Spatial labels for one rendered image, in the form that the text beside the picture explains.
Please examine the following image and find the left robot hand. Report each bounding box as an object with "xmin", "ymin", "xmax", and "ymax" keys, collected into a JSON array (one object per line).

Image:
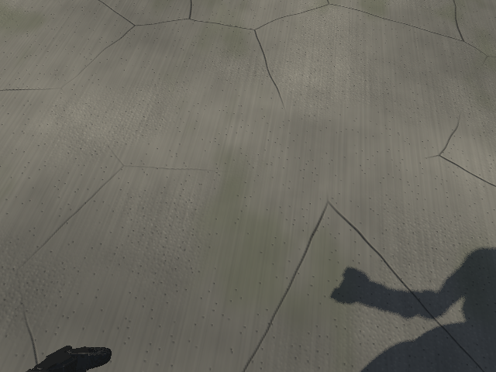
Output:
[{"xmin": 26, "ymin": 346, "xmax": 112, "ymax": 372}]

